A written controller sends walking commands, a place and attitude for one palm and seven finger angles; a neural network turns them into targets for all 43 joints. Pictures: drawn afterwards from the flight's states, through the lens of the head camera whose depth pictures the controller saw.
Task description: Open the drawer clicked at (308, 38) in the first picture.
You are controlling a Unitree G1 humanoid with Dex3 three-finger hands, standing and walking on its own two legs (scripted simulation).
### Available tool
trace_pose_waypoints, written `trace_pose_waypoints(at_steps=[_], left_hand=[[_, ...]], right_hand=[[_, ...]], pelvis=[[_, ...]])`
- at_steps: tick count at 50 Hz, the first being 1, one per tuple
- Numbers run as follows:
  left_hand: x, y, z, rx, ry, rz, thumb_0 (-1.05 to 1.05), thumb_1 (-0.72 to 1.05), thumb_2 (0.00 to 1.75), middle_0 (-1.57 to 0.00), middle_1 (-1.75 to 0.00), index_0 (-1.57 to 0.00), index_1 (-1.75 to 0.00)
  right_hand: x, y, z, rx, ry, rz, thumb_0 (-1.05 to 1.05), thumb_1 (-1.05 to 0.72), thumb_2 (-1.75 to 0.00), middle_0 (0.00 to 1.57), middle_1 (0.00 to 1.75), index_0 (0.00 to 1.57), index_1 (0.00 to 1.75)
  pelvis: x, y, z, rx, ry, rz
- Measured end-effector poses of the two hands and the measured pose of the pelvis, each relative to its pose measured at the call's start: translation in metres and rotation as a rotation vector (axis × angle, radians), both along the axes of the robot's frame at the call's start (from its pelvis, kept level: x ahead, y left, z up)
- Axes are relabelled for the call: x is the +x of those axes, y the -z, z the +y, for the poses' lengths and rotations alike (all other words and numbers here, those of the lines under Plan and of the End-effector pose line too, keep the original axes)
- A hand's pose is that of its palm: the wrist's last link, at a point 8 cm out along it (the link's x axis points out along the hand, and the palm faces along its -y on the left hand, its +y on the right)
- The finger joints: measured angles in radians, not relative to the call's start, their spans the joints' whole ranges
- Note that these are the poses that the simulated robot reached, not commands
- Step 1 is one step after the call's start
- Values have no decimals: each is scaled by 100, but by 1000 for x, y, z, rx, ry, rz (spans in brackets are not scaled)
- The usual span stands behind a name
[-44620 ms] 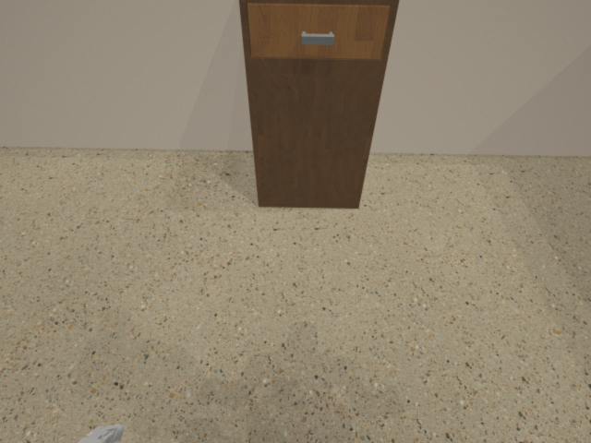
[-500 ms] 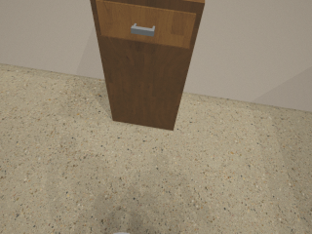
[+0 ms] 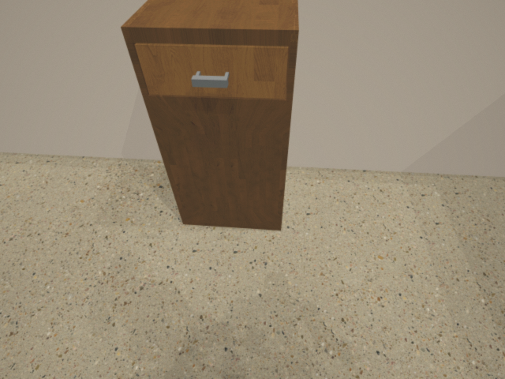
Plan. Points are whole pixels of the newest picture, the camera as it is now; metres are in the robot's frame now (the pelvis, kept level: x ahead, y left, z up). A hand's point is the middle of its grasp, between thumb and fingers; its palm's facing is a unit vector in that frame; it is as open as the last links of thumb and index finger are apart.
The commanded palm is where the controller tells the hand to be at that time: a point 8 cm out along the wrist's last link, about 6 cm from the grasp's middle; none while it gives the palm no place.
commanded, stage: let the arm hang, fingers relaxed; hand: left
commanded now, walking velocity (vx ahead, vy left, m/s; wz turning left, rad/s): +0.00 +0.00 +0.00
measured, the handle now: (211, 78) +0.90 +0.17 +0.03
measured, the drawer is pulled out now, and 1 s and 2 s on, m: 0.00 0.00 0.00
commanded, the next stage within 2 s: look to check the result in 0.08 s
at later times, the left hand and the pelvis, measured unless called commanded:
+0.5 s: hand out of the picture +0.08 +0.24 -0.16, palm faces -0.04 -0.94 -0.35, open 7.4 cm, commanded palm none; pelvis +0.02 -0.01 +0.00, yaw -1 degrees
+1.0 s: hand out of the picture +0.08 +0.23 -0.17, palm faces -0.03 -0.95 -0.30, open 7.4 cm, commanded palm none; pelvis +0.03 -0.01 +0.00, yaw -1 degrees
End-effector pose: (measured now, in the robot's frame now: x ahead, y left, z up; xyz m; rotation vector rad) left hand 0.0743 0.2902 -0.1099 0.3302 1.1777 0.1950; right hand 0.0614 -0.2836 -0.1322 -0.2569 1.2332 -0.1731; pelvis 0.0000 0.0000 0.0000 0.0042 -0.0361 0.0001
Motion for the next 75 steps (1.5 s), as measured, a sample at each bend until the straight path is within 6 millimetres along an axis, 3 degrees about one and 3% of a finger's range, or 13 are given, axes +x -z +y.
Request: trace_pose_waypoints(at_steps=[6, 12, 29, 45, 51, 60, 62, 65, 70, 75], left_hand=[[19, 5, -13, -31, 26, -9, 0, 90, 90, -20, -30, -20, -30], [20, 9, -16, -37, 25, 14, 0, 90, 90, -20, -30, -21, -30], [-3, 6, -4, 3, -23, 86, 0, 90, 90, -20, -30, -20, -30], [4, 9, -8, -14, -17, 70, 0, 90, 90, -20, -30, -20, -30], [-3, 24, -22, -67, -32, 110, 0, 90, 90, -20, -30, -20, -30], [-26, 59, -38, -182, -99, 289, 0, 90, 90, -20, -30, -20, -30], [-17, 57, -40, -187, -87, 321, 0, 90, 90, -20, -30, -20, -30], [17, 51, -43, -191, -76, 288, 0, 91, 90, -20, -30, -20, -30], [100, 42, -56, -200, -29, 148, 0, 91, 90, -20, -30, -20, -30], [188, 42, -80, -189, 36, 28, 0, 91, 90, -19, -30, -20, -30]], right_hand=[[-3, -8, -16, -42, 19, 18, 0, -91, -90, 20, 29, 21, 30], [-3, -12, -24, -60, 25, 34, 0, -91, -90, 20, 29, 20, 30], [21, -5, -11, -19, 0, 19, 0, -91, -90, 20, 30, 21, 30], [26, -9, -12, -35, 1, 7, 0, -91, -90, 20, 30, 21, 30], [11, 2, 6, 0, 16, 62, 0, -91, -90, 20, 29, 20, 30], [-1, 18, 61, 60, 80, 164, 0, -91, -90, 20, 29, 20, 30], [-9, 17, 72, 65, 111, 170, 0, -91, -90, 20, 29, 20, 30], [-31, 12, 87, 86, 148, 251, 0, -91, -90, 20, 29, 20, 30], [-64, 2, 99, 135, 189, 436, 0, -91, -90, 20, 29, 20, 30], [-62, 5, 88, 164, 244, 524, 0, -91, -90, 20, 30, 21, 30]], pelvis=[[6, -1, -4, 1, 5, 3], [11, -1, -7, 0, 8, 4], [19, -2, -9, -1, 11, 4], [21, -2, -7, 1, 12, 4], [34, 3, -4, -5, 12, 7], [80, 17, 13, -8, 33, 13], [88, 16, 16, -12, 35, 13], [100, 10, 16, -21, 22, 13], [125, 6, 8, -25, 13, 20], [163, 16, -14, -20, 17, 21]])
